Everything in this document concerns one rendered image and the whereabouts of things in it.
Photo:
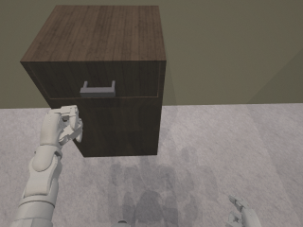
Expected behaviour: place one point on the handle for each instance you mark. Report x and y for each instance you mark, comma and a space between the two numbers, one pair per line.
98, 91

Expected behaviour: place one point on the robot left hand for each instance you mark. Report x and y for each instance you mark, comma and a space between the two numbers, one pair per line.
55, 132

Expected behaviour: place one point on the robot right hand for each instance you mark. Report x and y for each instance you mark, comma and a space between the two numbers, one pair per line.
248, 218

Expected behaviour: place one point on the drawer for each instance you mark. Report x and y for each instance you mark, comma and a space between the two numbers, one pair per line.
132, 79

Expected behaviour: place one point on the cabinet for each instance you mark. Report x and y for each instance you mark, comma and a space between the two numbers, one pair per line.
111, 126

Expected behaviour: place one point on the robot left forearm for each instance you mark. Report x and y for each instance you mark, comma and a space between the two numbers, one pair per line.
39, 197

